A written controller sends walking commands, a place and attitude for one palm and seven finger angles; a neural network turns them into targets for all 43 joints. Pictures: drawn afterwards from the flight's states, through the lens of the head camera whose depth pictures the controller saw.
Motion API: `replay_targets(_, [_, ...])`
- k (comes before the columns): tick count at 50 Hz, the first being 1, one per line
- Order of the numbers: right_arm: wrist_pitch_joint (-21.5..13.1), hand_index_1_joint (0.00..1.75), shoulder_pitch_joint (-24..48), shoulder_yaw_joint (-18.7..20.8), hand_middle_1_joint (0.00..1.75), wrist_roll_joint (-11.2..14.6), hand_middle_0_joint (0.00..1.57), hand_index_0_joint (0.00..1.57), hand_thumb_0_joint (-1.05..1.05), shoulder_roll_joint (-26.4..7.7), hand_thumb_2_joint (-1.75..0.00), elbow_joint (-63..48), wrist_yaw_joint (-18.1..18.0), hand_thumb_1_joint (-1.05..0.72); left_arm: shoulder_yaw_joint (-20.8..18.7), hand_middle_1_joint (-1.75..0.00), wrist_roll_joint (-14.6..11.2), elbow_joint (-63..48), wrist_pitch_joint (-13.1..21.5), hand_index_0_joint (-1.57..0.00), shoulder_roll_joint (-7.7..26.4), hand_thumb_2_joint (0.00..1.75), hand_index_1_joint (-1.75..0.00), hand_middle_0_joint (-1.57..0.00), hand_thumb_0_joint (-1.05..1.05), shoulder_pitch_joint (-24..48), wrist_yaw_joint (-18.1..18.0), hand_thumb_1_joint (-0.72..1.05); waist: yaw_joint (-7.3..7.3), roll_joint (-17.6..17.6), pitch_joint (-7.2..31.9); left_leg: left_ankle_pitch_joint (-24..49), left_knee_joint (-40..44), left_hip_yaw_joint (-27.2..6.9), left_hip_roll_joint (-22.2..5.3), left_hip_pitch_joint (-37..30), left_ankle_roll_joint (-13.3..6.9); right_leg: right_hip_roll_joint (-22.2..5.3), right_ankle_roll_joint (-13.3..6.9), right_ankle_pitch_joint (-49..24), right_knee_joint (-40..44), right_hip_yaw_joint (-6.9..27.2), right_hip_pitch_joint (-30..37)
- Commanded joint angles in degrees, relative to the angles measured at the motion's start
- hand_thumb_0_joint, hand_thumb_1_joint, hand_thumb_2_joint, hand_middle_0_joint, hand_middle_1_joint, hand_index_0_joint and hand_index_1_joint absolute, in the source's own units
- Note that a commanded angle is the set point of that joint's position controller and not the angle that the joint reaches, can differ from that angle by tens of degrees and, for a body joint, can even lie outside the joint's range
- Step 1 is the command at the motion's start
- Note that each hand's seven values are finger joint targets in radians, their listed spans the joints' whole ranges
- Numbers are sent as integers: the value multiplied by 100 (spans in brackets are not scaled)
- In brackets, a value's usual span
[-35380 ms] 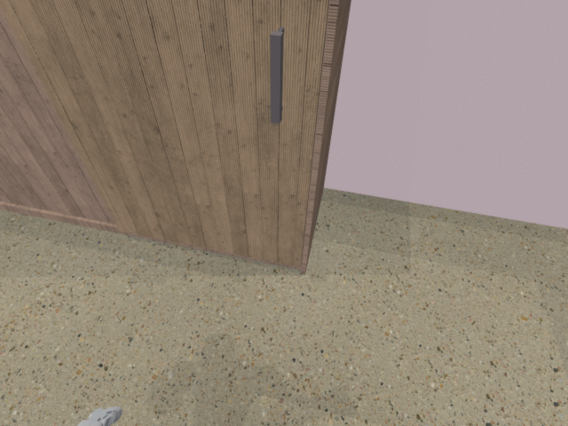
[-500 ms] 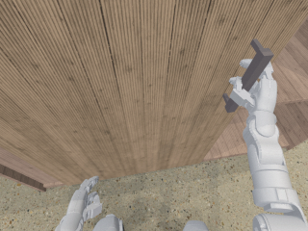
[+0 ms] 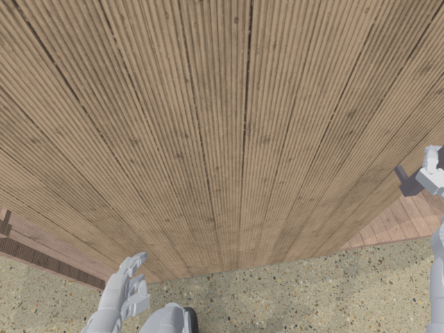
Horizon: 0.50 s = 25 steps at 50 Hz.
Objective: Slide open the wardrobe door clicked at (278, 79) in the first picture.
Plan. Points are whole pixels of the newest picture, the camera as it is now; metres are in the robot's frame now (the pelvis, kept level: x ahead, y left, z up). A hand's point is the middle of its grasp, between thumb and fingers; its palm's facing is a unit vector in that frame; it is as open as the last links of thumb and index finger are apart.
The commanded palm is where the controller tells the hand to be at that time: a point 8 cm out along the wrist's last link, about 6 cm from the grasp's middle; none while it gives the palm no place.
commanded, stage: stop walking and hold the door there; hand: right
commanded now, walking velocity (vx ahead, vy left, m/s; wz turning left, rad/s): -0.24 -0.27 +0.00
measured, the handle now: (435, 150) +0.34 -0.38 +0.09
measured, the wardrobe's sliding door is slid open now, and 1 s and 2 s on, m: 0.65 0.65 0.65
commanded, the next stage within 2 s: none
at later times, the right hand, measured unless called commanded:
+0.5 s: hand (433, 171) +0.30 -0.35 +0.10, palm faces +0.55 +0.80 -0.23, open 6.7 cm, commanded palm +0.26 -0.36 +0.08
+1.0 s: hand (433, 170) +0.30 -0.35 +0.11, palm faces +0.55 +0.79 -0.27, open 6.5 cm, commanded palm +0.26 -0.35 +0.08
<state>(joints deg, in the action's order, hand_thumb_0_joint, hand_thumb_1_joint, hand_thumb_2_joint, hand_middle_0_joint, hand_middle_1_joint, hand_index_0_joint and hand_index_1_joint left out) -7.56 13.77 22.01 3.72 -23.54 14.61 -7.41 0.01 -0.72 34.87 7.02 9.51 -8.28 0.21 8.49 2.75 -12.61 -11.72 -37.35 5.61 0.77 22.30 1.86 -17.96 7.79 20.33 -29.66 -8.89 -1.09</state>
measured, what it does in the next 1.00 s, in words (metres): steps on the spot: left foot, then right foot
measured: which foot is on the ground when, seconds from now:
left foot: up 0.00-0.02, down 0.04-0.34, up 0.36-0.82, down 0.84-1.00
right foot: down 0.00-0.02, up 0.04-0.32, down 0.34-1.00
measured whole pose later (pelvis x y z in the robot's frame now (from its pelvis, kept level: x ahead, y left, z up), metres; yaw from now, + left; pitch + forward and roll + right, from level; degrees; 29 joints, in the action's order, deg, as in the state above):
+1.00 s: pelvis -0.05 -0.02 +0.00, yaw +8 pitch -1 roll +1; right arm -2.8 13.1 26.3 3.5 -28.8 37.6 -9.7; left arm -0.2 -1.1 41.6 6.1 17.7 -15.5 -5.4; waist 0.4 2.0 3.2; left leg -15.8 -23.6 4.1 2.2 7.4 -2.4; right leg -1.3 -3.5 6.7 -23.6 -10.0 -16.7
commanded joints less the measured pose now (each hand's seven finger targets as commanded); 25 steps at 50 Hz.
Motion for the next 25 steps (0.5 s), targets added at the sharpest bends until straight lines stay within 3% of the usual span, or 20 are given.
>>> replay_targets(1, [-622,140,986,852,140,-543,45,45,0,-2559,-90,-1115,143,-90,-423,-30,-153,-707,172,-20,858,90,-30,-20,0,198,-249,90,-506,-1004,3513,7626,675,-2246,-1723,-3098,-1135,1633,-598,1108,-4368,-11,-1805])
replay_targets(2, [-428,140,538,1097,140,-353,45,45,0,-2574,-90,-876,39,-90,-372,-30,-124,-704,224,-20,863,90,-30,-20,0,454,-350,90,-529,-1408,3378,8212,719,-2690,-2463,-2654,-1211,1751,-622,2327,-5020,922,-2369])
replay_targets(3, [-346,140,465,1400,140,-287,45,45,0,-2711,-90,-865,-31,-90,-225,-30,-64,-594,274,-20,784,90,-30,-20,0,458,-405,90,-644,-927,2668,6847,1087,-2359,-2354,-2088,-921,1442,-636,1936,-4671,1171,-2483])
replay_targets(4, [-367,140,228,1522,140,-348,45,45,0,-2786,-90,-517,-28,-90,-184,-30,-148,-396,244,-20,977,90,-30,-20,0,115,-351,90,-712,-988,2415,5384,1255,-2498,-2192,-1946,-1015,1418,-512,1692,-4634,1041,-2657])
replay_targets(5, [-431,140,383,1336,140,-285,45,45,0,-2523,-90,-752,-25,-90,-250,-30,-189,-342,177,-20,1113,90,-30,-20,0,212,-320,90,-655,-1342,2687,5202,1192,-2511,-2135,-2035,-1122,1567,-455,1622,-4784,1058,-2578])
replay_targets(6, [-448,140,472,1476,140,-220,45,45,0,-2589,-90,-888,-88,-90,-269,-30,-202,-281,91,-20,1179,90,-30,-20,0,425,-390,90,-675,-1362,2831,5411,1071,-2321,-2174,-2100,-1229,1554,-466,1664,-4419,1054,-2486])
replay_targets(8, [-421,140,368,1517,140,-209,45,45,0,-2469,-90,-569,-205,-90,-216,-30,-207,-274,30,-20,1168,90,-30,-20,0,507,-478,90,-750,-1552,3109,5187,979,-1676,-1997,-2139,-1058,1645,-495,1354,-3411,843,-2245])
replay_targets(9, [-365,140,303,1578,140,-229,45,45,0,-2510,-90,-445,-231,-90,-229,-30,-213,-267,-10,-20,1192,90,-30,-20,0,526,-495,90,-762,-1671,3203,4387,1065,-1578,-1963,-1854,-981,1672,-550,1204,-2962,815,-1930])
replay_targets(11, [-332,140,337,1574,140,-200,45,45,0,-2599,-90,-346,-250,-90,-238,-30,-221,-217,-49,-20,1259,90,-30,-20,0,600,-526,90,-761,-1392,2996,2819,1395,-1551,-1918,-1236,-936,1728,-614,804,-2289,702,-1517])
replay_targets(13, [-362,140,612,1263,140,-228,45,45,0,-2315,-90,-517,-212,-90,-223,-30,-214,-216,-25,-20,1235,90,-30,-20,0,485,-505,90,-766,-1044,2817,1339,1551,-1482,-1713,-563,-840,1760,-680,291,-1453,679,-1031])
replay_targets(14, [-424,140,766,1133,140,-237,45,45,0,-2206,-90,-626,-196,-90,-255,-30,-210,-199,3,-20,1287,90,-30,-20,0,397,-504,90,-865,-714,2676,452,1527,-1352,-1559,-127,-715,1690,-700,-127,-710,743,-551])
replay_targets(15, [-506,140,807,824,140,-247,45,45,0,-1916,-90,-722,-153,-90,-269,-30,-197,-252,8,-20,1343,90,-30,-20,0,349,-516,90,-934,78,2334,-511,1214,-1142,-1233,391,-567,1460,-713,-363,68,799,-256])
replay_targets(16, [-642,140,860,604,140,-212,45,45,0,-1721,-90,-1003,-110,-90,-317,-30,-155,-364,20,-20,1548,90,-30,-20,0,440,-537,90,-924,1595,1909,-1517,350,-699,-579,576,-408,706,-906,-4,1072,1610,-659])
replay_targets(17, [-674,140,947,508,140,-257,45,45,0,-1567,-90,-1232,-169,-90,-283,-30,-125,-421,64,-20,1588,90,-30,-20,0,283,-507,90,-814,2838,2017,-2215,-1485,-334,25,761,-251,-398,-1429,-440,1905,3199,-1018])
replay_targets(18, [-628,140,985,525,140,-348,45,45,0,-1704,-90,-1271,-238,-90,-277,-30,-79,-445,94,-20,1352,90,-30,-20,0,341,-498,90,-819,2314,1742,-1845,-2493,-798,115,472,-323,-503,-1765,-155,2059,3172,-1748])
replay_targets(19, [-552,140,827,136,140,-340,45,45,0,-1275,-90,-957,-161,-90,-236,-30,-135,-342,123,-20,1246,90,-30,-20,0,324,-463,90,-844,1509,1816,-1441,-2775,-948,31,191,-328,-299,-1551,951,2121,2767,-2158])
replay_targets(20, [-488,140,901,330,140,-347,45,45,0,-1458,-90,-773,-161,-90,-322,-30,-131,-321,156,-20,1401,90,-30,-20,0,115,-506,90,-879,1453,1659,-1203,-2794,-946,-41,321,-250,-154,-1477,1052,2059,2720,-2129])
replay_targets(21, [-445,140,999,392,140,-348,45,45,0,-1567,-90,-881,-173,-90,-309,-30,-129,-312,207,-20,1351,90,-30,-20,0,115,-529,90,-843,997,1683,-980,-2703,-898,-94,380,-172,-57,-1441,752,1948,2538,-1854])
replay_targets(23, [-326,140,914,283,140,-390,45,45,0,-1503,-90,-788,-185,-90,-337,-30,-102,-175,275,-20,1409,90,-30,-20,0,-66,-520,90,-830,751,1912,-854,-2322,-591,-81,539,-75,278,-1152,200,1749,2010,-1053])
replay_targets(25, [-196,140,909,-12,140,-352,45,45,0,-1248,-90,-778,-128,-90,-305,-30,-87,-149,311,-20,1379,90,-30,-20,0,-146,-534,90,-870,959,2094,-880,-1736,-412,-17,534,-55,363,-932,-15,1799,1822,-420])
